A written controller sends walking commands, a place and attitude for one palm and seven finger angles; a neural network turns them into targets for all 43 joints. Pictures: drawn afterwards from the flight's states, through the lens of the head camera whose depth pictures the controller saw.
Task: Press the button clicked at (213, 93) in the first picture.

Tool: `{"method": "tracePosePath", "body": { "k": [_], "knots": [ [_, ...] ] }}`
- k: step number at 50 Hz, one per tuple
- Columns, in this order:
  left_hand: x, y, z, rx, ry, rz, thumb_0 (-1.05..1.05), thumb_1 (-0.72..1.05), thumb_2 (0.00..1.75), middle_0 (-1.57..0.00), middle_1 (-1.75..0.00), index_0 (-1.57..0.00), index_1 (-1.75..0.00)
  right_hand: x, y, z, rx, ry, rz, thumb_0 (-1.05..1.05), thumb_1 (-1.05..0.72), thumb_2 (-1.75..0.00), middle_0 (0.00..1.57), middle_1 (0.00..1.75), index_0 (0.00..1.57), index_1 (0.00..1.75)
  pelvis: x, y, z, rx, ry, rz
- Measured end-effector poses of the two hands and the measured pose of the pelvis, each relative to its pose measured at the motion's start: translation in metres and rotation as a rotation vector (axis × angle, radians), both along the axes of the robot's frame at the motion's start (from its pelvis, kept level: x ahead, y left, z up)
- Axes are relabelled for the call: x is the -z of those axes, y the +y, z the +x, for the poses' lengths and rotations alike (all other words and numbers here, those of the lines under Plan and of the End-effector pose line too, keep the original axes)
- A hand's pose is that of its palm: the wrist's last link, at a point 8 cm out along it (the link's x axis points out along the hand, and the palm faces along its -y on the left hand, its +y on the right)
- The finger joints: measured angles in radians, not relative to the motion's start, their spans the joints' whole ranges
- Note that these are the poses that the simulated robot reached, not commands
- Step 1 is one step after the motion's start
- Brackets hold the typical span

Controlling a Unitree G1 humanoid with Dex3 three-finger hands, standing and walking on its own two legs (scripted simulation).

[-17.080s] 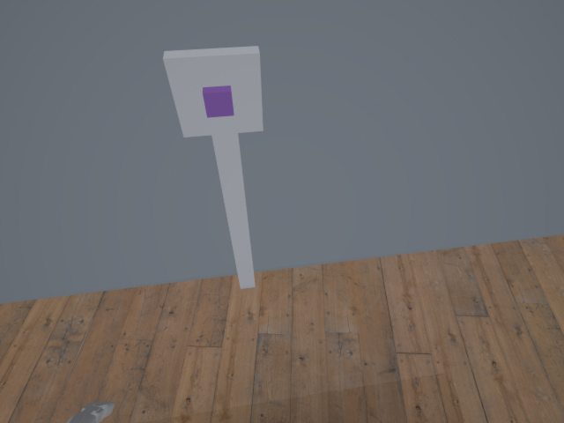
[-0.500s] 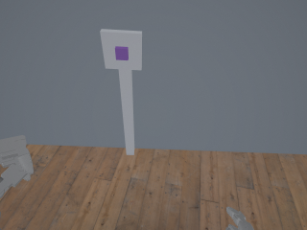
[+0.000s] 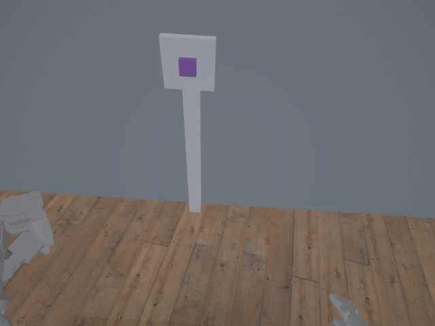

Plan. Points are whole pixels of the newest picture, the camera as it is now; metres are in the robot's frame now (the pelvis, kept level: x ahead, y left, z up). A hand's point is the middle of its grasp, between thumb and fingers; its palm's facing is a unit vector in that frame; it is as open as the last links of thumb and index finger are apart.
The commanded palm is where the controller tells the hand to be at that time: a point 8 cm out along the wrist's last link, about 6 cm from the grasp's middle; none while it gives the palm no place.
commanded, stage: stop stepping back and stand still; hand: left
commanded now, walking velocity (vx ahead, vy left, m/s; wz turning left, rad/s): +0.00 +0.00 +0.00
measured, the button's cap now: (187, 66) +0.85 +0.14 +0.10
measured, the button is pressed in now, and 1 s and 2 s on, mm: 0 0 0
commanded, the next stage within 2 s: let the arm hang, fingers relaxed in 0.56 s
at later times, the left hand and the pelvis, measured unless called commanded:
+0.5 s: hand (51, 220) +0.21 +0.24 +0.17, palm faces +0.35 -0.82 -0.46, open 3.1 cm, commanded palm +0.15 +0.29 +0.19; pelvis +0.02 +0.01 +0.01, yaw +0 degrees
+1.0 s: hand out of the picture +0.03 +0.21 -0.16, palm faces +0.01 -0.97 -0.23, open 3.5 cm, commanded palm none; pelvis +0.00 +0.01 +0.01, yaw +0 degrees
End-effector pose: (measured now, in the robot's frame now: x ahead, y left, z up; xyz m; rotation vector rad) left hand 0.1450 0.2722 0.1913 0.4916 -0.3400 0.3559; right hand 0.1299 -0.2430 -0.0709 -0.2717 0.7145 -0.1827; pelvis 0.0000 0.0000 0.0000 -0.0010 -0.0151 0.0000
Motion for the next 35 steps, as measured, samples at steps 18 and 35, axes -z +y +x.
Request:
{"method": "tracePosePath", "body": {
  "k": [18, 35],
  "knots": [
    [0.005, 0.008, 0.019, -0.030, 0.127, 0.006, 0.01, 0.89, 0.90, -1.31, -1.50, -1.30, -1.50, -0.005, 0.019, 0.047, -0.051, 0.007, 0.054, 0.02, -0.90, -0.90, 0.20, 0.30, 0.20, 0.30, -0.010, 0.003, 0.021, -0.003, 0.009, 0.004],
    [0.028, 0.021, 0.034, 0.030, 0.243, 0.020, 0.01, 0.89, 0.90, -1.31, -1.50, -1.30, -1.50, -0.008, 0.024, 0.055, -0.072, -0.021, 0.069, 0.01, -0.90, -0.90, 0.20, 0.30, 0.20, 0.30, -0.011, 0.016, 0.017, -0.009, 0.032, -0.007]
  ]
}}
